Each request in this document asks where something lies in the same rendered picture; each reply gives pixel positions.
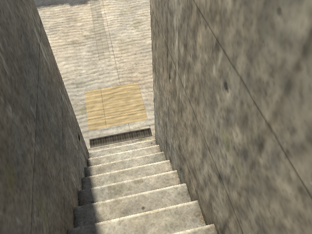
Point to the stairs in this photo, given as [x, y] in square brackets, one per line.
[132, 189]

